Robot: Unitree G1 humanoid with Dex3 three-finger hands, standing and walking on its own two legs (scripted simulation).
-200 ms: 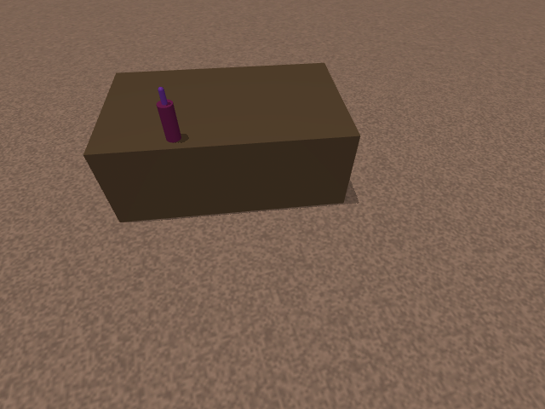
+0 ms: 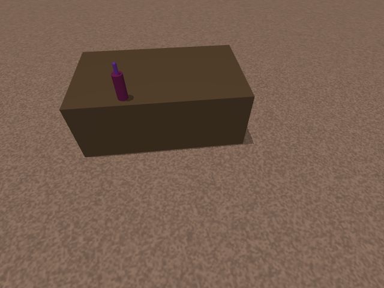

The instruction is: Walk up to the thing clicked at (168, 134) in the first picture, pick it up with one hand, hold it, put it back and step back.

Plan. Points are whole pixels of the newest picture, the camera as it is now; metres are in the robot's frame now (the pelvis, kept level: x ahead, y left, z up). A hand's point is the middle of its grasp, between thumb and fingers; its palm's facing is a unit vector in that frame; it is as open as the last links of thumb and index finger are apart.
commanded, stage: stand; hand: left
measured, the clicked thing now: (118, 81) +1.18 +0.41 -0.25
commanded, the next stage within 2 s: walk up in 0.92 s
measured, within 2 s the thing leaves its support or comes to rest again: neither
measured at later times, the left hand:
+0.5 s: hand out of the picture +0.08 +0.25 -0.16, palm faces -0.01 -0.94 -0.34, open 7.4 cm
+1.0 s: hand out of the picture +0.08 +0.26 -0.15, palm faces +0.02 -0.94 -0.34, open 7.4 cm
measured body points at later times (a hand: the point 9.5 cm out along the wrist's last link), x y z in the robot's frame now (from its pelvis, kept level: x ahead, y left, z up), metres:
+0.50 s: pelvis +0.00 +0.00 +0.00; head +0.02 +0.00 +0.45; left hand +0.08 +0.30 -0.13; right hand +0.08 -0.30 -0.13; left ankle +0.00 +0.12 -0.75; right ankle +0.00 -0.12 -0.75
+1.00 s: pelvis +0.01 +0.00 +0.00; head +0.02 +0.00 +0.45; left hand +0.08 +0.31 -0.13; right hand +0.09 -0.31 -0.13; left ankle +0.00 +0.12 -0.74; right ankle +0.00 -0.12 -0.74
